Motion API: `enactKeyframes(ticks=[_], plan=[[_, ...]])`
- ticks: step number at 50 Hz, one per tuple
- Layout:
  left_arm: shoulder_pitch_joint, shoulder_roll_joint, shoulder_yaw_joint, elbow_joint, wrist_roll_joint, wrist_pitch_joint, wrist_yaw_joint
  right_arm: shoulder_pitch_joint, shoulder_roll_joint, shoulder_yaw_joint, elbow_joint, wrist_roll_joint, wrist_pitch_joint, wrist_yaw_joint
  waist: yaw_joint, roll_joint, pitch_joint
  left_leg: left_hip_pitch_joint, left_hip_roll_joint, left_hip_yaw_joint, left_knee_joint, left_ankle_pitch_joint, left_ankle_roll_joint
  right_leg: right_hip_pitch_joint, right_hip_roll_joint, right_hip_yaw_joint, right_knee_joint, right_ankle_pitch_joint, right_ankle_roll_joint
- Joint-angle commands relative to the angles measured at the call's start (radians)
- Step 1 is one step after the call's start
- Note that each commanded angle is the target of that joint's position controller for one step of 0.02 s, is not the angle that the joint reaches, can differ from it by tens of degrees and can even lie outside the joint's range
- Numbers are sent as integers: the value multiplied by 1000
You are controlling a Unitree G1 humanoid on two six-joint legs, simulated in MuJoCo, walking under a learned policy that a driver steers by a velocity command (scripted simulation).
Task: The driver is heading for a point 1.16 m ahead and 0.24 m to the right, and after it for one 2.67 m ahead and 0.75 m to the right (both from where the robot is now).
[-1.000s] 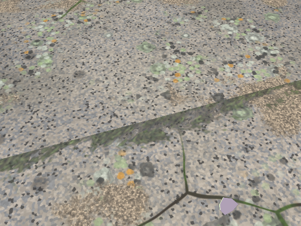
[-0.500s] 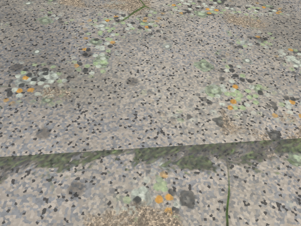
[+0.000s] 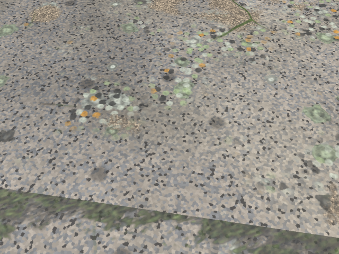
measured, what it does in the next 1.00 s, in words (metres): walks ahead, turning right: left foot, then right foot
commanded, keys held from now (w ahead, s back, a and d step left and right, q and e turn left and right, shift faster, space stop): w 0.32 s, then w+e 0.60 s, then e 0.08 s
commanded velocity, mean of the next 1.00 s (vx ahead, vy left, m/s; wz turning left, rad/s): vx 0.49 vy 0.00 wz -0.22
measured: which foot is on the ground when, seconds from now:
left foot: up 0.00-0.34, down 0.36-0.94, up 0.96-1.00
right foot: down 0.00-0.36, up 0.38-0.90, down 0.92-1.00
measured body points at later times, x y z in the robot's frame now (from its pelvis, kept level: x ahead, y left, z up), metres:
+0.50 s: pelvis +0.27 +0.07 +0.00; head +0.29 +0.09 +0.45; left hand +0.32 +0.34 -0.14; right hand +0.40 -0.19 -0.09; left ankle +0.31 +0.16 -0.74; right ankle +0.19 -0.08 -0.64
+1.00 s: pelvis +0.52 +0.00 -0.02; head +0.56 -0.02 +0.43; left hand +0.78 +0.19 -0.11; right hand +0.48 -0.28 -0.15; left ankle +0.37 +0.18 -0.64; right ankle +0.58 -0.09 -0.74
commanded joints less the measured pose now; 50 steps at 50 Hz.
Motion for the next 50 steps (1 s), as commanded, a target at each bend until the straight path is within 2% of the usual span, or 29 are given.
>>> enactKeyframes(ticks=[1,4,6,9,13,15,16,17,18,19,20,21,22,23,24,25,26,30,35,40,41,43,44,45,46,47,48,49,50], plan=[[35,70,10,-24,2,-10,-5,23,-44,-12,-73,-5,-11,2,-16,-88,-51,-187,117,-12,-49,53,-1,173,-276,320,-251,50,-196],[74,124,22,0,-9,-10,1,-65,-26,1,-115,-18,-8,1,-5,-81,-11,-234,144,24,-216,121,-25,139,-285,250,-301,106,-216],[94,144,26,7,-14,-1,8,-138,-24,9,-138,-21,-13,5,15,-78,-5,-229,142,42,-353,235,-32,140,-267,197,-308,119,-198],[138,159,25,24,-25,11,10,-239,-26,14,-162,-12,-19,14,49,-92,9,-162,105,82,-529,362,-41,135,-236,127,-289,130,-162],[201,171,23,55,-34,28,9,-338,-53,9,-207,0,-23,30,72,-107,28,-145,82,87,-638,340,-21,229,-288,149,-240,87,-138],[195,185,26,60,-34,40,12,-327,-75,1,-216,0,-29,38,46,-114,22,-95,65,98,-686,280,5,273,-312,159,-189,121,-120],[179,190,26,58,-33,47,13,-270,-94,-10,-202,-4,-31,38,4,-113,-6,-5,42,118,-715,265,22,274,-298,140,-117,227,-103],[184,168,17,57,-29,51,14,-142,-134,-34,-163,-8,-32,32,-55,-92,-79,181,22,127,-737,252,46,236,-249,110,43,351,-79],[167,124,-4,29,-11,48,14,56,-212,-62,-127,-20,-33,20,-139,-9,-216,465,172,-32,-730,250,108,67,-186,58,337,234,-39],[274,-8,-42,8,-10,28,12,142,-313,-83,-113,-33,-22,19,-103,262,-339,794,423,-457,-814,160,249,-326,-24,4,709,-308,25],[264,82,-21,28,-39,11,12,169,-219,-63,-103,-26,-23,23,-128,207,-362,775,442,-611,-902,48,269,-442,-39,154,873,-437,18],[183,152,1,5,-60,6,13,96,-165,-45,-112,-21,-29,24,-112,135,-216,654,408,-452,-910,84,216,-495,-87,168,903,-355,2],[133,147,4,-4,-54,11,18,12,-126,-33,-123,-21,-32,26,-79,78,-155,529,359,-312,-931,158,179,-459,-135,146,865,-261,4],[108,131,8,-6,-40,22,23,-49,-92,-23,-126,-22,-35,31,-52,55,-96,426,315,-215,-970,209,157,-424,-161,142,810,-198,11],[120,118,13,-4,-34,38,24,-82,-72,-19,-122,-27,-42,34,-20,71,-70,355,283,-137,-1008,246,137,-370,-185,147,771,-151,14],[131,97,13,4,-34,51,22,-84,-58,-18,-112,-31,-50,38,-12,67,-51,308,255,-69,-1021,354,118,-323,-186,148,758,-119,12],[151,67,11,2,-37,62,19,-85,-78,-25,-99,-35,-54,36,12,75,-59,298,262,-37,-1041,385,131,-320,-180,143,755,-93,19],[73,58,18,-35,-33,81,18,-55,-99,-37,-58,-40,-58,16,6,20,-6,308,265,84,-1079,468,137,-418,-174,180,645,44,34],[-85,34,9,-96,-22,75,-9,-19,-133,-44,-28,-34,-45,-6,-43,7,44,349,256,209,-1101,452,101,-410,-161,97,386,225,24],[-228,21,0,-185,-27,73,-42,62,-155,-50,12,-19,-11,-11,-89,1,87,518,303,266,-1030,547,89,-469,-148,13,267,130,-12],[-238,23,1,-200,-28,73,-49,59,-162,-52,13,-16,-3,-12,-82,7,85,536,308,280,-1000,617,82,-451,-136,-10,252,85,-24],[-207,46,14,-217,-30,76,-56,34,-192,-59,3,-12,9,-19,-42,47,35,546,305,312,-888,941,62,-327,-76,-76,244,-11,-59],[-148,69,27,-212,-31,80,-55,23,-208,-63,-3,-9,16,-24,-3,75,-11,545,302,322,-790,1108,53,-234,-36,-104,251,-63,-80],[-30,111,50,-189,-35,81,-51,7,-221,-66,-8,-8,24,-28,65,83,-76,512,287,332,-627,1187,39,-77,4,-114,223,-74,-109],[136,175,86,-148,-33,84,-35,-12,-221,-63,-19,-3,23,-31,155,52,-159,374,244,346,-391,1065,1,195,19,-70,134,-4,-153],[217,275,107,-128,-25,93,-8,14,-131,-36,-55,-41,6,-26,130,-168,-234,60,150,328,-49,317,-47,485,-204,260,142,184,-218],[166,322,105,-173,-4,79,-12,83,-60,-7,-105,-28,-33,-8,42,-290,-402,-270,-58,117,255,-293,-93,735,-433,845,-17,172,-445],[168,233,82,-177,-2,73,-17,-53,-158,-30,-119,5,-62,3,113,-120,-374,-341,5,-15,277,-234,-75,691,-404,738,-60,313,-381],[109,191,70,-183,-6,65,-16,-99,-158,-29,-144,18,-67,3,81,-90,-243,-353,43,2,208,-150,-62,554,-363,550,-40,457,-336]])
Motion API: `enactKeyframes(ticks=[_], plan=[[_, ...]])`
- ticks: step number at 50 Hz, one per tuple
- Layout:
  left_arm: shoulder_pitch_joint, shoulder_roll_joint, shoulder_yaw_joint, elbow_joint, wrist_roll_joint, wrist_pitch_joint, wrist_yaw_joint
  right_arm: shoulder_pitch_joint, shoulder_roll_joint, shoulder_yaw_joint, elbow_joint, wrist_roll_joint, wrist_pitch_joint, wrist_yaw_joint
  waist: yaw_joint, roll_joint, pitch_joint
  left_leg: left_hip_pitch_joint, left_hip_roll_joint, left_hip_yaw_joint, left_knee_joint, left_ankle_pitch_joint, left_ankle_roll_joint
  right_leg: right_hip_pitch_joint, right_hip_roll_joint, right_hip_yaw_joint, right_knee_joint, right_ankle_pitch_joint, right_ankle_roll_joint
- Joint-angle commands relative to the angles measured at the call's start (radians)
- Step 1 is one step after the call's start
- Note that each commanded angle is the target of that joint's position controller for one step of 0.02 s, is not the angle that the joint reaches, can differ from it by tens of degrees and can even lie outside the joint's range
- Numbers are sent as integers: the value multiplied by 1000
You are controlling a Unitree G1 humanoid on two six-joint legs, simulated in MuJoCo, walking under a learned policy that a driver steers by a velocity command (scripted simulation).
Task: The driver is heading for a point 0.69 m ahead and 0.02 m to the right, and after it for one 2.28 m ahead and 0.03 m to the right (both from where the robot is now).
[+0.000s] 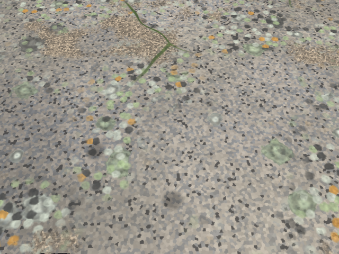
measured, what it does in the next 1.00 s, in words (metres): walks ahead, turning right: left foot, then right foot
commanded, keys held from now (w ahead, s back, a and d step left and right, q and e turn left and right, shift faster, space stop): e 0.26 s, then no key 0.64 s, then w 0.10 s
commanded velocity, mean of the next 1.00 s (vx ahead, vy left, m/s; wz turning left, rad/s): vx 0.10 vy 0.00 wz -0.28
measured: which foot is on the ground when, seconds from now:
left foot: up 0.00-0.38, down 0.40-1.00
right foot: down 0.00-0.42, up 0.44-0.70, down 0.72-1.00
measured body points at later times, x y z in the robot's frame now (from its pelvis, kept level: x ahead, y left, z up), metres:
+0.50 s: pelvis +0.17 +0.03 +0.01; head +0.20 +0.04 +0.46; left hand +0.38 +0.26 -0.09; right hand +0.28 -0.26 -0.07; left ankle +0.27 +0.12 -0.72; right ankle +0.08 -0.07 -0.67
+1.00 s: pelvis +0.20 +0.01 +0.01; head +0.19 +0.00 +0.46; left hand +0.35 +0.22 -0.11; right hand +0.23 -0.27 -0.11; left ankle +0.27 +0.12 -0.71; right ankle +0.13 -0.11 -0.72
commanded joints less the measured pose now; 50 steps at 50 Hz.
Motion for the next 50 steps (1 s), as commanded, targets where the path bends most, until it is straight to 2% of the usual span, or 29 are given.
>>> enactKeyframes(ticks=[1,2,4,8,11,16,18,19,20,21,22,23,24,25,27,28,30,32,34,35,36,37,38,39,40,45,47,48,50], plan=[[142,149,44,-41,-9,-17,11,-65,-135,-25,-133,4,-55,-2,56,51,-201,-502,25,-134,177,63,6,557,-308,452,-269,584,-225],[95,122,38,-55,-14,-13,16,-61,-147,-34,-132,-17,-41,-11,26,49,-159,-448,47,-126,113,100,-2,437,-275,385,-287,607,-198],[72,129,38,-70,4,-10,23,-31,-130,-37,-145,-26,-9,-14,-16,12,-151,-359,49,-123,41,138,-23,308,-239,337,-314,699,-193],[103,168,49,-57,-2,6,49,-84,-85,-22,-174,-35,16,-24,-9,-34,-176,-355,-3,-97,-172,256,-61,249,-179,262,-284,795,-160],[114,169,49,-57,-16,36,71,-168,-81,-14,-198,-29,23,-18,21,-77,-205,-326,-36,-107,-334,388,-68,256,-155,280,-249,662,-108],[132,153,39,-59,-5,63,86,-243,-103,-16,-221,-20,18,5,59,-111,-197,-291,-61,-125,-514,388,-51,316,-191,388,-174,486,-84],[119,137,30,-63,-4,61,86,-219,-114,-24,-222,-24,7,11,42,-128,-187,-224,-65,-121,-607,380,-18,328,-194,437,-130,434,-70],[95,127,24,-67,-6,58,86,-189,-109,-26,-217,-26,-2,13,10,-130,-177,-145,-61,-110,-717,479,10,314,-168,438,-95,392,-46],[112,97,14,-72,4,50,85,-168,-137,-31,-221,-42,-12,9,7,-93,-196,-20,15,-164,-767,703,50,270,-114,413,-27,303,-4],[194,54,1,-76,28,38,82,-153,-198,-39,-237,-65,-10,1,58,84,-262,170,201,-329,-713,1116,151,148,-12,324,142,-29,47],[254,69,-1,-70,12,38,83,-106,-159,-33,-208,-77,4,0,62,288,-315,253,358,-553,-742,1179,334,11,56,256,292,-480,111],[240,148,17,-56,10,48,82,-98,-106,-19,-210,-47,10,5,40,212,-305,225,365,-612,-771,991,360,-24,10,258,420,-515,148],[179,173,29,-55,3,64,85,-112,-97,-16,-214,-34,16,7,22,143,-256,190,311,-537,-772,854,322,-57,-3,242,504,-462,169],[159,160,31,-45,1,84,88,-139,-100,-13,-218,-30,25,9,27,101,-217,133,264,-469,-786,748,285,-61,-15,229,534,-418,184],[160,113,21,-39,2,104,87,-208,-104,-10,-222,-30,42,10,57,111,-159,-7,188,-354,-834,591,237,15,-46,191,447,-336,196],[172,78,11,-32,1,105,84,-229,-97,-9,-222,-34,50,12,66,135,-148,-52,138,-287,-846,555,215,72,-47,146,354,-310,199],[149,36,-4,-28,4,96,80,-209,-90,-9,-210,-33,60,11,37,180,-163,-38,108,-240,-843,528,213,140,-53,101,186,-291,197],[133,49,-1,-25,3,90,77,-170,-103,-13,-195,-29,64,9,15,196,-185,5,127,-264,-829,469,229,184,-57,95,54,-217,185],[164,51,2,-2,6,86,73,-177,-101,-8,-189,-19,68,7,39,183,-179,-27,121,-264,-813,365,208,278,-48,70,-139,-56,154],[161,58,3,1,14,85,70,-149,-90,-4,-177,-16,66,7,38,167,-166,-61,106,-258,-813,293,171,322,-48,73,-202,-10,131],[151,87,5,-11,30,83,71,-128,-79,2,-168,-21,59,10,31,125,-161,-118,90,-243,-797,211,117,371,-105,136,-201,37,101],[132,146,17,-16,32,83,74,-106,-70,4,-175,-36,50,16,-13,2,-135,-152,19,-166,-760,142,68,332,-170,205,-183,17,56],[133,101,10,4,29,77,68,-137,-50,8,-175,-43,45,18,-7,-84,-115,-66,-30,-90,-725,182,25,199,-164,214,-224,-172,31],[114,56,-4,0,34,67,64,-167,-52,7,-173,-43,44,17,0,-89,-83,-15,-35,-84,-694,242,10,132,-153,216,-263,-259,41],[105,47,-8,5,38,57,64,-167,-48,6,-166,-38,46,13,-4,-93,-66,9,-32,-84,-682,278,14,102,-146,210,-273,-268,59],[153,55,-11,29,22,27,70,-129,-52,-1,-128,-28,51,2,5,-47,-49,11,-21,-102,-673,370,35,136,-122,180,-226,-118,85],[202,71,-4,48,15,33,74,-117,-46,-3,-106,-21,54,0,23,-64,-50,-24,-68,-50,-622,184,32,149,-120,196,-257,-326,55],[217,99,5,47,10,35,75,-124,-50,-6,-105,-13,53,0,36,-99,-19,-86,-96,-15,-563,91,31,150,-153,253,-297,-452,19],[244,143,16,45,1,28,77,-169,-52,-10,-127,7,31,6,62,-163,65,-238,-94,5,-441,79,49,187,-286,450,-408,-601,-71]])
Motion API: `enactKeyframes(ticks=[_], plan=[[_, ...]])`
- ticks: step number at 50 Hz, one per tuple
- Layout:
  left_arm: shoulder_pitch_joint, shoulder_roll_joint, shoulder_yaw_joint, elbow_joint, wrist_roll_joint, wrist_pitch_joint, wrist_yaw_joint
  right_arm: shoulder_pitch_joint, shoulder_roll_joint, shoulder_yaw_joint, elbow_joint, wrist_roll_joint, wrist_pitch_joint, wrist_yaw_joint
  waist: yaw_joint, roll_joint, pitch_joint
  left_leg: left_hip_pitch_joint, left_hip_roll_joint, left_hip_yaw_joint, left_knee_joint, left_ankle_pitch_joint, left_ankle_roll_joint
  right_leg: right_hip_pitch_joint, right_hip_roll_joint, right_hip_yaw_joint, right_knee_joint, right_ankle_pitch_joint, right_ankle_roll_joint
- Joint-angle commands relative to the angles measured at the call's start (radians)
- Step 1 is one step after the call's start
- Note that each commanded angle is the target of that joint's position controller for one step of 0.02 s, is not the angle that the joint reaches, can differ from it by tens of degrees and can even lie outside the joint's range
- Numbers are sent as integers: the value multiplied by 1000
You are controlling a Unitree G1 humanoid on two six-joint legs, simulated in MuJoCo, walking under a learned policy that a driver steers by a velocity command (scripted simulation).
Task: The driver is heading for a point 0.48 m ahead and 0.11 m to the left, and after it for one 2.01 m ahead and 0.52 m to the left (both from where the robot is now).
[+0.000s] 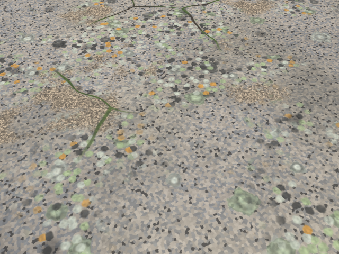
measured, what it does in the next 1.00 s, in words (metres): walks ahead: right foot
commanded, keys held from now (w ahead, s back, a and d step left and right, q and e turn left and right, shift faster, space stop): w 0.06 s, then no key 0.52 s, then w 0.42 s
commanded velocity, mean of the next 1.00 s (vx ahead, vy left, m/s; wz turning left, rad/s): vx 0.18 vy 0.00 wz -0.01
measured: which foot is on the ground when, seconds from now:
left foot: down 0.00-1.00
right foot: down 0.00-0.14, up 0.16-0.42, down 0.44-0.88, up 0.90-1.00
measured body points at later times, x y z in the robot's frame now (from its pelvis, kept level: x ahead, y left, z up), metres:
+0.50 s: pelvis +0.09 +0.02 +0.01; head +0.10 +0.02 +0.46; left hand +0.22 +0.28 -0.11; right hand +0.17 -0.23 -0.12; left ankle +0.05 +0.12 -0.73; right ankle +0.11 -0.11 -0.73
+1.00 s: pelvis +0.19 +0.03 +0.00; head +0.20 +0.04 +0.45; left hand +0.32 +0.29 -0.12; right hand +0.14 -0.22 -0.14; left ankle +0.05 +0.12 -0.73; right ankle +0.20 -0.10 -0.64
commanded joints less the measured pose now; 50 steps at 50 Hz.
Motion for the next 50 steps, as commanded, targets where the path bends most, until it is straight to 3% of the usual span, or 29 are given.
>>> enactKeyframes(ticks=[1,3,5,6,7,8,9,12,15,18,20,21,23,24,26,29,31,33,35,37,39,42,43,44,45,46,47,48,50], plan=[[51,221,59,-42,-18,-24,10,-115,-82,-24,-96,26,-47,6,47,-187,168,-175,-9,43,133,-93,44,-87,-277,409,-385,-383,-213],[35,200,55,-36,-24,-42,8,-100,-78,-25,-94,29,-76,21,28,-186,167,-200,26,24,85,-119,83,-15,-293,396,-357,-213,-220],[-44,180,48,-48,-26,-35,4,5,-78,-30,-42,14,-86,30,-39,-145,95,63,-12,61,-124,75,85,-60,-199,238,-241,121,-145],[-59,162,44,-56,-18,-33,7,59,-112,-43,-19,-2,-81,29,-52,-106,32,185,5,14,-137,212,79,-81,-139,161,-138,258,-96],[-54,122,33,-81,-5,-38,16,102,-209,-68,-17,-6,-77,26,-38,88,-20,284,128,-174,-193,383,131,-161,-2,5,80,276,-15],[-23,122,32,-80,3,-43,27,182,-237,-71,-4,-11,-69,30,-72,270,-85,403,300,-418,-278,615,261,-285,53,-23,307,-41,52],[-9,140,41,-72,-7,-41,25,172,-165,-45,-2,-12,-70,28,-53,223,-74,404,368,-477,-284,762,313,-349,29,45,468,-248,65],[-22,122,43,-41,-14,-20,19,45,-135,-29,-20,0,-63,20,-4,39,-35,346,288,-249,-259,822,235,-368,-62,50,451,-130,53],[-47,71,29,-26,-15,-8,15,13,-122,-19,0,-11,-38,1,5,100,-51,279,190,-110,-267,861,196,-199,-52,-7,196,-18,71],[-66,99,34,-17,-20,3,20,-2,-160,-25,16,-6,-19,-5,4,107,-77,246,191,-97,-264,860,206,-78,-24,-43,29,99,73],[-62,106,36,-3,-16,12,22,-37,-149,-19,26,8,-13,-2,27,104,-65,194,182,-93,-259,732,185,17,-21,-51,-114,249,52],[-69,120,39,-2,-5,15,22,-24,-137,-15,41,14,-15,2,33,87,-50,163,160,-92,-265,591,151,69,-27,-38,-195,361,31],[-90,210,58,-13,6,20,30,32,-107,-5,62,-20,-27,14,-11,-27,-44,79,71,-52,-262,202,71,169,-120,51,-154,584,-20],[-123,209,60,-2,-3,21,27,67,-90,-3,76,-21,-26,16,-41,-98,-31,70,28,-20,-276,114,47,148,-112,44,-111,527,-54],[-147,147,51,3,-3,13,17,4,-104,-2,83,-12,-19,9,-1,-62,5,73,13,3,-244,149,29,104,-84,37,-114,476,-44],[-134,142,50,41,-1,-8,11,7,-109,-4,98,-11,1,-4,-6,-65,-15,121,21,2,-214,275,26,93,-75,28,-104,559,-35],[-101,155,58,76,-16,-9,9,22,-113,-9,115,1,10,-8,-5,-61,-39,127,-10,33,-173,46,48,78,-44,2,-82,283,-52],[-98,154,59,84,-25,-15,7,9,-102,-9,111,13,7,-7,-1,-51,49,34,-4,7,-162,-248,83,-10,-56,50,-110,-92,-90],[-87,160,57,87,-35,-45,4,3,-87,-4,98,24,-23,-5,2,-67,137,-42,15,-28,-131,-317,110,-68,-103,144,-154,-240,-133],[-63,186,63,97,-38,-76,-5,4,-79,-2,88,23,-62,4,-4,-122,137,-87,7,-13,-52,-224,119,-32,-177,269,-186,-151,-187],[-31,208,70,105,-36,-93,-14,13,-78,-5,89,20,-86,18,-6,-152,71,-93,-10,13,23,-64,114,57,-244,377,-191,51,-235],[-108,205,72,71,-37,-97,-22,119,-96,-16,139,21,-92,34,-62,-89,-14,89,-3,-15,-50,132,112,5,-196,249,-44,387,-198],[-225,176,63,25,-34,-102,-27,259,-131,-32,194,24,-89,34,-132,5,-43,340,44,-120,-163,250,138,-194,-104,95,137,512,-132],[-303,144,54,-9,-23,-120,-33,422,-215,-59,241,16,-80,32,-191,203,-58,641,191,-359,-248,529,188,-515,21,-67,489,391,-47],[-245,125,52,3,-25,-121,-35,390,-190,-43,233,7,-70,38,-138,258,-19,679,348,-535,-282,685,274,-735,39,-56,604,-148,-31],[-263,122,47,-5,-46,-117,-39,329,-129,-20,212,3,-70,37,-101,124,69,638,373,-509,-275,624,294,-837,-35,5,711,-182,-49],[-280,102,37,-13,-60,-112,-43,302,-100,-8,197,-1,-70,33,-87,62,102,630,361,-438,-297,594,282,-905,-64,-1,759,-134,-58],[-291,85,31,-23,-54,-109,-44,273,-102,0,191,5,-68,32,-68,23,140,585,332,-365,-333,583,248,-924,-97,-23,718,-70,-55],[-309,85,28,-42,-27,-108,-50,226,-83,13,173,3,-55,21,-45,52,146,441,236,-223,-416,583,186,-770,-105,-78,547,96,-32]])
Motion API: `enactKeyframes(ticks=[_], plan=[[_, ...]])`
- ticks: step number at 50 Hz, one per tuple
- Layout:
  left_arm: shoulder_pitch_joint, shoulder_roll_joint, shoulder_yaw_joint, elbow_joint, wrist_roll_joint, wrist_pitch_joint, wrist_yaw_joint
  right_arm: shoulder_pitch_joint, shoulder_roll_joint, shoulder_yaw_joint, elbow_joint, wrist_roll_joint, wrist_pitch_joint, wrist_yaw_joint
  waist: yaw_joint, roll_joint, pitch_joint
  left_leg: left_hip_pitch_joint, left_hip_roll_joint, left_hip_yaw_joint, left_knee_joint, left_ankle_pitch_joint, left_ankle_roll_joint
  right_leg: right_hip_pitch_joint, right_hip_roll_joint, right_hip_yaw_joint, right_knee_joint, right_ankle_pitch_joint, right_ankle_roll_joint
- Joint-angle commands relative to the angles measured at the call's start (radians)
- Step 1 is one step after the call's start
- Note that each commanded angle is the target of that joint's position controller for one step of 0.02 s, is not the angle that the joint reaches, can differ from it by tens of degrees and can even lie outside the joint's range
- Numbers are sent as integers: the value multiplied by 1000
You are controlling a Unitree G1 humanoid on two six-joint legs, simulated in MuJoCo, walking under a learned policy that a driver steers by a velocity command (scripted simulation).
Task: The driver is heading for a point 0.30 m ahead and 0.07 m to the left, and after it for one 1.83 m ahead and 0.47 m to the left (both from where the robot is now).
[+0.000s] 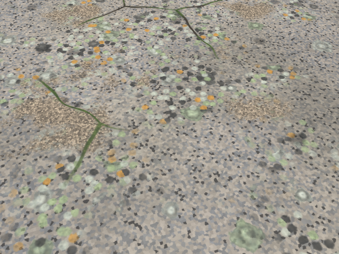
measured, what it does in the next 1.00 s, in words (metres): walks ahead, turning left: right foot, then left foot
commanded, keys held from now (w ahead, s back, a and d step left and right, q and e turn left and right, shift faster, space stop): w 0.10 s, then w+q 0.06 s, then q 0.74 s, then no key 0.10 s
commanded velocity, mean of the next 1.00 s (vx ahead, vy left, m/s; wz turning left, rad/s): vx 0.18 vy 0.00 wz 0.39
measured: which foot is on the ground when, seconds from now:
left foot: down 0.00-0.22, up 0.24-0.70, down 0.72-1.00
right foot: up 0.00-0.20, down 0.22-0.72, up 0.74-1.00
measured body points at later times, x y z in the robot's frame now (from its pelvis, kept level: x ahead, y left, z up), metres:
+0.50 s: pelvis +0.18 -0.04 +0.01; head +0.22 -0.03 +0.46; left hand +0.26 +0.24 -0.12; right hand +0.32 -0.31 -0.11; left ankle +0.22 +0.10 -0.67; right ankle +0.26 -0.13 -0.73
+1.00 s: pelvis +0.23 +0.02 +0.01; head +0.26 +0.06 +0.46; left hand +0.25 +0.34 -0.11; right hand +0.48 -0.18 -0.07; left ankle +0.21 +0.11 -0.73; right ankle +0.32 -0.12 -0.67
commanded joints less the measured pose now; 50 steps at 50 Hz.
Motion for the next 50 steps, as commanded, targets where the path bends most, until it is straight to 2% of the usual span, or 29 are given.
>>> enactKeyframes(ticks=[1,3,5,6,8,9,10,11,12,13,14,15,16,18,20,23,27,31,34,35,36,37,38,39,40,41,44,47,50], plan=[[-207,19,-13,-145,18,-21,-14,-5,-96,0,-52,-9,8,-20,-9,85,154,1,228,-156,-233,670,126,-232,-45,-28,-191,205,28],[-282,-20,-31,-176,20,-17,-21,13,-126,-4,-54,-12,7,-39,-24,99,156,-142,175,-74,-312,626,116,-2,4,-73,-431,373,43],[-319,9,-25,-202,9,-11,-20,58,-175,-18,-38,2,-6,-47,-17,126,151,-101,209,-77,-348,643,117,82,31,-63,-558,422,29],[-328,32,-19,-213,6,-10,-19,70,-177,-21,-32,10,-10,-47,-8,129,147,-56,225,-83,-329,692,111,99,39,-47,-607,426,16],[-285,84,1,-215,5,-10,-15,63,-184,-30,-30,12,-9,-48,42,142,95,47,258,-100,-231,921,89,168,61,-19,-671,407,-9],[-217,112,15,-198,9,-8,-9,51,-193,-37,-34,5,0,-48,83,164,41,83,259,-102,-131,1091,70,248,84,-19,-675,379,-23],[-77,145,34,-156,11,-6,-1,26,-191,-39,-43,-4,14,-47,154,169,-45,76,230,-89,37,1203,42,410,100,-25,-705,408,-47],[72,180,46,-115,23,-4,10,3,-174,-34,-66,-14,18,-42,214,156,-139,-73,188,-93,243,1086,7,671,21,35,-698,540,-78],[202,263,58,-88,58,1,19,71,-83,-12,-92,-44,15,-37,187,-72,-317,-367,56,-61,594,454,-33,1042,-242,287,-603,839,-159],[189,225,39,-98,74,2,4,210,-16,4,-68,-1,9,-37,129,-260,-519,-516,-66,-164,882,-260,-51,1134,-445,651,-734,820,-293],[94,159,24,-122,56,5,5,112,-144,-35,-83,23,9,-37,127,-143,-370,-532,1,-175,960,-206,-53,908,-387,563,-815,741,-249],[-5,116,10,-124,35,4,8,18,-153,-45,-118,36,21,-44,94,-100,-173,-579,49,-97,936,-129,-56,713,-349,384,-853,692,-209],[-59,88,0,-115,32,-1,6,-3,-131,-46,-121,25,36,-53,58,-26,-96,-536,92,-74,900,-69,-64,552,-300,279,-898,662,-183],[-139,71,-3,-102,60,-7,-3,43,-89,-58,-125,20,82,-63,-9,-83,-30,-399,135,-59,849,-16,-66,312,-238,128,-983,511,-154],[-169,80,-1,-92,72,-12,-1,36,-76,-66,-156,19,108,-72,-26,-100,0,-381,134,-34,806,8,-73,218,-234,62,-1038,457,-182],[-146,136,16,-66,65,-6,28,-56,-105,-76,-227,2,120,-71,-16,-85,-7,-454,166,-36,669,106,-85,269,-268,31,-1061,415,-213],[-149,180,28,-63,50,24,58,-162,-114,-74,-286,2,121,-45,9,-57,-31,-437,169,1,494,192,-85,333,-276,-30,-1050,360,-204],[-104,214,39,-55,32,61,57,-240,-135,-79,-340,6,127,-20,40,-55,-31,-430,140,50,362,126,-70,446,-306,-40,-982,337,-183],[-94,217,43,-52,9,84,55,-222,-138,-86,-357,5,127,-7,13,-60,-45,-333,92,100,150,181,-24,490,-294,-70,-849,352,-113],[-44,190,38,-33,10,89,52,-189,-167,-98,-352,-1,125,-14,7,-24,-55,-250,74,76,59,284,7,460,-254,-101,-754,318,-56],[-18,140,25,-38,35,90,45,-136,-273,-130,-351,-2,121,-31,14,172,-71,-112,206,-134,-27,613,71,314,-152,-192,-492,180,31],[-95,103,13,-108,65,84,46,-135,-377,-145,-374,-24,114,-41,23,389,-61,-7,425,-498,-50,825,284,-16,25,-174,-231,-254,117],[-159,146,24,-113,56,79,44,-107,-308,-128,-377,-37,88,-31,-31,219,-148,5,422,-486,-50,852,336,-46,28,19,-50,-295,108],[-150,154,29,-114,29,79,41,-143,-289,-120,-379,-31,69,-30,-2,173,-141,4,374,-385,-43,839,288,-70,15,58,-13,-214,88],[-125,152,32,-92,24,80,48,-203,-271,-119,-390,-13,60,-35,28,115,-128,-11,318,-314,-32,771,224,-78,-4,74,-35,-128,79],[-128,167,37,-87,35,81,56,-246,-243,-110,-400,6,63,-41,39,102,-117,-28,300,-294,-34,731,190,-82,-15,85,-70,-70,79],[-112,149,37,-85,34,82,54,-258,-227,-99,-419,-4,72,-53,61,111,-135,-86,260,-261,-42,759,186,10,17,80,-116,20,91],[-124,126,27,-84,30,85,54,-247,-229,-99,-422,-2,77,-61,44,123,-131,-68,257,-266,-42,696,186,35,24,83,-271,50,110],[-128,122,21,-77,28,90,46,-257,-228,-93,-421,-10,85,-63,29,153,-118,-131,248,-266,-47,602,187,136,20,74,-378,61,118]])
